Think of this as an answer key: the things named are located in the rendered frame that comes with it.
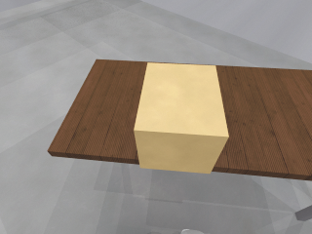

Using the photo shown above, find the table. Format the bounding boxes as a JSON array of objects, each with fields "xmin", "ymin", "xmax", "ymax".
[{"xmin": 47, "ymin": 58, "xmax": 312, "ymax": 221}]

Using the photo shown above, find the carton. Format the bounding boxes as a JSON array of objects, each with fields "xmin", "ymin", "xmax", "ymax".
[{"xmin": 134, "ymin": 62, "xmax": 229, "ymax": 174}]

